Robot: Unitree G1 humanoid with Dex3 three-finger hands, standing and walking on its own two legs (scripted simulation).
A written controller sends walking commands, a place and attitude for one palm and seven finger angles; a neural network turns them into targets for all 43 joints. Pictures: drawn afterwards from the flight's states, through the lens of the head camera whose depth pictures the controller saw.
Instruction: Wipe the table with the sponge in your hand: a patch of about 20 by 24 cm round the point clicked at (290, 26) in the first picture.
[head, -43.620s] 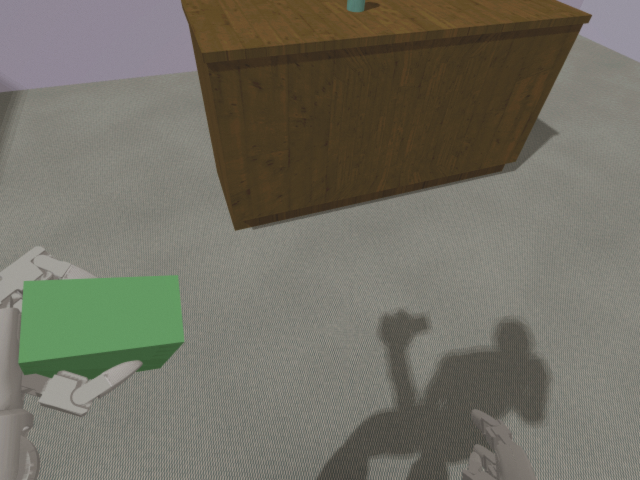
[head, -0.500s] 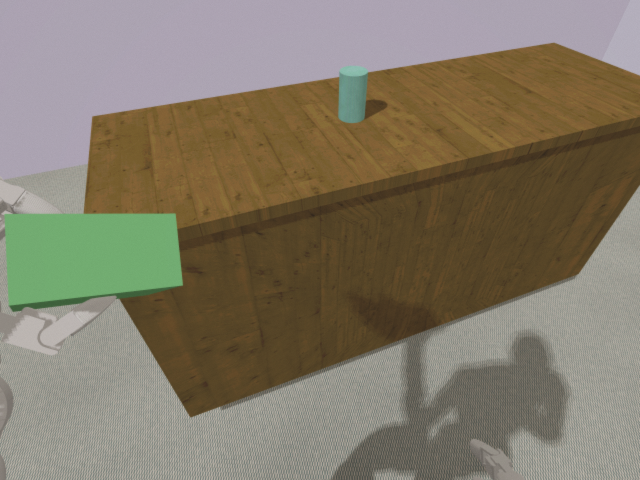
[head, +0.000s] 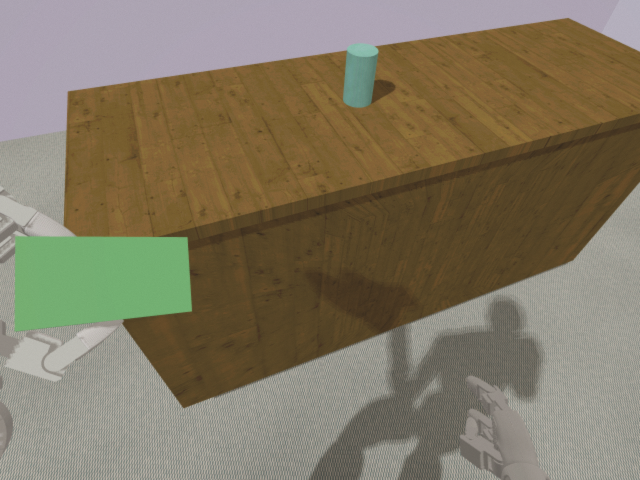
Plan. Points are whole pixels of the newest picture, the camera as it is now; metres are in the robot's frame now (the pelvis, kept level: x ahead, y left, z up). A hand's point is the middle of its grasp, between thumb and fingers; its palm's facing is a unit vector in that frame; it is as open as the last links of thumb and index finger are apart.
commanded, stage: stop stepping back and stand still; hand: left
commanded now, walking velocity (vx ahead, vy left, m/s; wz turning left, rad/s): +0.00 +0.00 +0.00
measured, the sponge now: (123, 283) +0.25 +0.20 +0.19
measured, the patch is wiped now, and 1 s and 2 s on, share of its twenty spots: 0.95 0.95 0.95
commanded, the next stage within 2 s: stand and wait in 0.60 s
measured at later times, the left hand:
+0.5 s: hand (0, 310) +0.20 +0.25 +0.23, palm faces +0.43 -0.83 -0.35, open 9.9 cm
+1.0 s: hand out of the picture +0.19 +0.25 +0.23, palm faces +0.45 -0.81 -0.37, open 9.9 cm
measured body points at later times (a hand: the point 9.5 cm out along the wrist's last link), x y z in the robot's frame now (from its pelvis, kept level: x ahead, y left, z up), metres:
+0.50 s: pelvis -0.02 +0.02 +0.00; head -0.02 +0.02 +0.45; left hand +0.17 +0.29 +0.24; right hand +0.15 -0.20 -0.08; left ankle -0.01 +0.13 -0.74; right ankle -0.01 -0.10 -0.74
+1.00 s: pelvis -0.03 +0.01 +0.00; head -0.02 +0.02 +0.45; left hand +0.16 +0.29 +0.25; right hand +0.16 -0.21 -0.08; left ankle -0.01 +0.13 -0.74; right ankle -0.01 -0.10 -0.74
